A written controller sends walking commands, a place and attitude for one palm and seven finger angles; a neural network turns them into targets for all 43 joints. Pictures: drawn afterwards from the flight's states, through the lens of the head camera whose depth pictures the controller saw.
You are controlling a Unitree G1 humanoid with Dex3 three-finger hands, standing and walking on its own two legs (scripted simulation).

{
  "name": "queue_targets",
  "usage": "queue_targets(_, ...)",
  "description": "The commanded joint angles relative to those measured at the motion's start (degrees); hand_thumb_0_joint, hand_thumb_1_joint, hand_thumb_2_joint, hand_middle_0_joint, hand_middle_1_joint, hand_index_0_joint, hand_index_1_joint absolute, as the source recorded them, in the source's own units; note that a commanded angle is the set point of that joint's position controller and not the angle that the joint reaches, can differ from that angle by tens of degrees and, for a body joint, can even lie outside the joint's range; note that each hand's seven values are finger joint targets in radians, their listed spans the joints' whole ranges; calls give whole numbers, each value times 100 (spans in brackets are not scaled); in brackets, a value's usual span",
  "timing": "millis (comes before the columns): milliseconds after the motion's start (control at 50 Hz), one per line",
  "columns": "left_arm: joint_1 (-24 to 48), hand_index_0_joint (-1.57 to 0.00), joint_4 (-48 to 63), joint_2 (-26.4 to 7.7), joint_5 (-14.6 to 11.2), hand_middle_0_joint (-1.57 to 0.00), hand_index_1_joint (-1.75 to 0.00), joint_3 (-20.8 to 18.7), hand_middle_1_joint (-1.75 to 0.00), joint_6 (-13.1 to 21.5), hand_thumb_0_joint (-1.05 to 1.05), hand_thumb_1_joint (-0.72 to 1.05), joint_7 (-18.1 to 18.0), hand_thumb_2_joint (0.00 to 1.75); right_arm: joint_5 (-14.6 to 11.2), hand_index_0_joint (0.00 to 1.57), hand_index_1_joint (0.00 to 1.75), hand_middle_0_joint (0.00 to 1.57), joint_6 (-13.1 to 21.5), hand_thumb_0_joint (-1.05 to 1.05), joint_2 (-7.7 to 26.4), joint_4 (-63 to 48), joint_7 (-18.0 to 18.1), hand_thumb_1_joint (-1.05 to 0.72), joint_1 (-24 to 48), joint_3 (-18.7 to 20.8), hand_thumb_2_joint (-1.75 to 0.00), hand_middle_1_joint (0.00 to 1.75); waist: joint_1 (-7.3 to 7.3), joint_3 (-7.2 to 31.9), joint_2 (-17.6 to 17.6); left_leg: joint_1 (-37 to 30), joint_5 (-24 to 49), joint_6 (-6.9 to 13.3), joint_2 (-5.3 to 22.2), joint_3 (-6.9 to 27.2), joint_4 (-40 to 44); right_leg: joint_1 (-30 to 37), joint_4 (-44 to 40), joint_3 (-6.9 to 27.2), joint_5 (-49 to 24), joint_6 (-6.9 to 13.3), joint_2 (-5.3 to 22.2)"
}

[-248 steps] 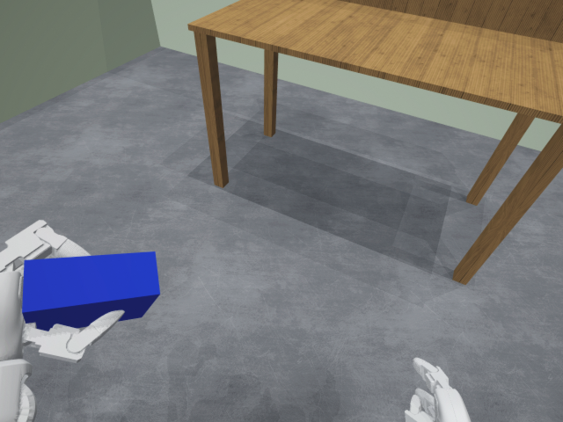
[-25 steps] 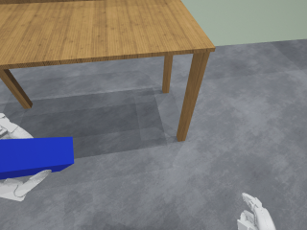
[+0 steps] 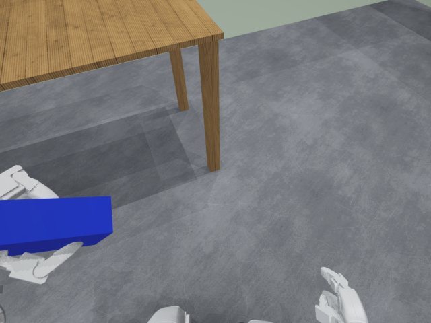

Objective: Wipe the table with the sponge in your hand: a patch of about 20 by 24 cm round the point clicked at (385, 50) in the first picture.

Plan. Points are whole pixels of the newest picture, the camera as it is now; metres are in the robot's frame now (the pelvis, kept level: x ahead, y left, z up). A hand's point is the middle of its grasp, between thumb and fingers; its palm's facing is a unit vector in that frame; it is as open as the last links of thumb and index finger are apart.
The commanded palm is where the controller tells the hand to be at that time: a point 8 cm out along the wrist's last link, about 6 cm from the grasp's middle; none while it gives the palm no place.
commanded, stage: take the last steps up to it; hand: left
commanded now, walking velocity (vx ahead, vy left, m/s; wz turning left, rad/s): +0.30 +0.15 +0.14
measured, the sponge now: (71, 225) +0.23 +0.20 +0.14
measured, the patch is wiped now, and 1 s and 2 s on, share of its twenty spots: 0.00 0.00 0.00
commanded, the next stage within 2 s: none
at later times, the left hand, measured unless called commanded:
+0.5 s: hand (31, 234) +0.21 +0.23 +0.17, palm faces +0.45 -0.77 -0.45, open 9.1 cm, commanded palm +0.14 +0.28 +0.18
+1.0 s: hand (13, 156) +0.32 +0.30 +0.17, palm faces +0.42 -0.79 -0.45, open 9.2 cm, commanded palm +0.25 +0.34 +0.18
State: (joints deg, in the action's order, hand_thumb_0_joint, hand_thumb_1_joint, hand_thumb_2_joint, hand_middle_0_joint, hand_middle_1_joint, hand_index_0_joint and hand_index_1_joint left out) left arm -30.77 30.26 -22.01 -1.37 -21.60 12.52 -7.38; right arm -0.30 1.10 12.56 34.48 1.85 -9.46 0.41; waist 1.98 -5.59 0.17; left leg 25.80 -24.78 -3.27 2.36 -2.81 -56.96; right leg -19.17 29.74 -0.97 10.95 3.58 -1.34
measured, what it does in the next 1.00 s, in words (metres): walks ahead: left foot, then right foot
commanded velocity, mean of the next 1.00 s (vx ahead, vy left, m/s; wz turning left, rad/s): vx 0.30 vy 0.15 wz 0.06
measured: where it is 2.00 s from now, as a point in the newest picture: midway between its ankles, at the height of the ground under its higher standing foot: (188, 284)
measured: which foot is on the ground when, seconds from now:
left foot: up 0.00-0.14, down 0.16-0.46, up 0.48-0.80, down 0.82-1.00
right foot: down 0.00-0.18, up 0.20-0.42, down 0.44-0.84, up 0.86-1.00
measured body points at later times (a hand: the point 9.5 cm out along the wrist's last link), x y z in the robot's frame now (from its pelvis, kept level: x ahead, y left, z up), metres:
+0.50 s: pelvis +0.00 -0.01 -0.01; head +0.01 -0.04 +0.44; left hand +0.18 +0.27 +0.19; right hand +0.17 -0.21 -0.12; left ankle -0.03 +0.11 -0.71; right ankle +0.02 -0.11 -0.74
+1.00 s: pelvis +0.11 +0.06 +0.00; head +0.15 +0.07 +0.45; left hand +0.29 +0.34 +0.20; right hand +0.29 -0.16 -0.09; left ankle +0.09 +0.16 -0.74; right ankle +0.08 -0.05 -0.67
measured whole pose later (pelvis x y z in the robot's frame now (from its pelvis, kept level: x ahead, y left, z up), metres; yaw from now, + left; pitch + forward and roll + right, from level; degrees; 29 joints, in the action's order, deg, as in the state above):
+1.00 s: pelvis +0.11 +0.06 +0.00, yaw +3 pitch +1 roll +1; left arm -26.4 31.4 -22.4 -0.1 -22.1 13.0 -9.0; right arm -0.7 6.2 8.4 34.4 2.2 -9.9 1.4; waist 0.5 -3.7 -2.4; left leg 14.4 -16.5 1.0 3.0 -10.1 -29.8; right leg -27.3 62.6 -6.3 27.9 -1.5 5.6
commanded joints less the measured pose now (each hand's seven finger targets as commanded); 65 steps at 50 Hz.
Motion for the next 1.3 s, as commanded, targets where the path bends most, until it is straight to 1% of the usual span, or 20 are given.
queue_targets(0,-112,-120,1340,-1170,-62,-120,-160,-1033,-160,392,0,10,-338,130,8,20,30,20,306,0,453,-896,89,-90,469,172,-90,30,-279,1776,-617,-239,-27,215,-56,-33,1220,1421,-1300,1532,-438,571,1560)
queue_targets(100,-94,-120,1144,-978,4,-120,-160,-789,-160,337,0,10,-355,130,25,20,30,20,382,0,578,-803,164,-90,82,290,-90,30,-123,1452,-234,-1553,180,469,-110,-194,3377,674,-1211,1424,1793,286,1412)
queue_targets(160,237,-120,1209,-863,97,-120,-160,-611,-160,471,0,10,-325,130,30,20,30,20,459,0,737,-863,186,-90,152,315,-90,30,-155,788,1874,-2059,-126,1389,1732,2170,4531,-1085,1593,-334,1959,-357,80)
queue_targets(180,287,-120,788,-985,133,-120,-160,-717,-160,456,0,10,-306,130,34,20,30,20,516,0,640,-719,209,-90,168,291,-90,30,-95,515,1685,-1353,-492,1636,1885,2295,4693,-1177,2606,-214,1821,-383,165)
queue_targets(280,1035,-120,596,-485,210,-120,-160,-24,-160,401,0,10,-166,130,-24,20,30,20,694,0,696,-544,153,-90,89,332,-90,30,-157,54,1212,-522,-517,1320,1127,980,4476,-513,2076,-604,1390,-515,350)
queue_targets(380,1503,-120,664,-675,214,-120,-160,-75,-160,359,0,10,-196,130,46,20,30,20,771,0,641,-477,211,-90,146,238,-90,30,-229,507,944,-504,60,1049,860,686,3486,1053,-260,-897,1023,-496,325)
queue_targets(400,1512,-120,591,-771,240,-120,-160,-171,-160,358,0,10,-217,130,56,20,30,20,750,0,605,-448,206,-90,146,238,-90,30,-227,645,488,-102,90,916,686,478,2802,1627,-628,-467,898,-339,640)
queue_targets(440,1409,-120,430,-1194,145,-120,-160,-549,-160,361,0,10,-219,130,37,20,30,20,674,0,458,-569,154,-90,360,262,-90,30,-303,742,-1845,1545,-564,458,-221,-70,-262,2251,-1735,3022,1285,649,2796)
queue_targets(460,1583,-120,514,-1211,98,-120,-160,-623,-160,405,0,10,-219,130,60,20,30,20,655,0,602,-497,128,-90,368,326,-90,30,-245,690,-1385,1517,-146,330,0,511,-1033,1782,-1925,3044,1700,721,3010)
queue_targets(580,474,-120,629,-977,24,-120,-160,-785,-160,643,0,10,-136,130,50,20,30,20,361,0,349,-524,47,-90,421,181,-90,30,-170,806,-803,911,731,194,380,137,35,1379,-1385,492,-778,443,2086)
queue_targets(760,562,-120,1182,-878,55,-120,-160,-673,-160,478,0,10,-367,130,52,20,30,20,514,0,411,-807,174,-90,179,384,-90,30,-215,1364,-905,-1363,1409,332,-194,-1004,3161,1503,-64,-64,-1528,40,1582)
queue_targets(800,720,-120,1508,-850,29,-120,-160,-640,-160,555,0,10,-365,130,3,20,30,20,532,0,649,-840,206,-90,66,511,-90,30,-26,1760,773,-2834,2298,792,674,135,3453,268,1947,-599,-852,-372,974)
queue_targets(820,648,-120,1597,-834,49,-120,-160,-570,-160,595,0,10,-356,130,-29,20,30,20,547,0,693,-868,181,-90,83,551,-90,30,-97,1709,1821,-3545,3777,1380,1782,1678,3456,-1125,3150,-690,2146,-538,523)
queue_targets(860,569,-120,1205,-1095,112,-120,-160,-699,-160,574,0,10,-325,130,8,20,30,20,623,0,597,-741,127,-90,192,441,-90,30,-106,1304,1490,-2740,2930,1813,2069,1976,3807,-1697,4195,-153,2503,-423,707)
queue_targets(940,483,-120,2012,-941,47,-120,-160,-621,-160,559,0,10,-265,130,-97,20,30,20,794,0,508,-666,49,-90,190,406,-90,30,-184,997,1560,-2358,2814,1434,1348,693,3787,-1753,3255,-503,1574,-537,797)
queue_targets(1120,112,-120,527,-798,-62,-120,-160,-725,-160,214,0,10,-168,130,-61,20,30,20,612,0,492,-571,149,-90,187,281,-90,30,-274,1398,396,-1299,2819,896,1034,-155,2177,1209,-287,-1011,109,-398,392)
queue_targets(1140,325,-120,453,-889,12,-120,-160,-708,-160,210,0,10,-147,130,-65,20,30,20,547,0,448,-543,144,-90,165,292,-90,30,-275,1505,-512,-555,2060,746,690,-455,946,1931,-588,-45,-199,-111,1131)
queue_targets(1160,426,-120,281,-1095,47,-120,-160,-864,-160,231,0,10,-126,130,-20,20,30,20,501,0,398,-671,119,-90,289,294,-90,30,-276,1424,-1824,1051,-259,454,-112,-532,-602,2637,-985,2430,-984,533,2470)
queue_targets(1180,551,-120,145,-1172,-51,-120,-160,-1023,-160,249,0,10,-138,130,1,20,30,20,479,0,473,-686,86,-90,409,286,-90,30,-315,1227,-1779,1543,-618,328,-53,267,-1642,2413,-1376,3251,-803,776,3163)
queue_targets(1280,690,-120,557,-912,35,-120,-160,-621,-160,545,0,10,-41,130,35,20,30,20,342,0,401,-454,-10,-90,488,187,-90,30,-197,800,-476,1553,832,147,345,388,-1966,1338,-1189,658,-1357,335,2225)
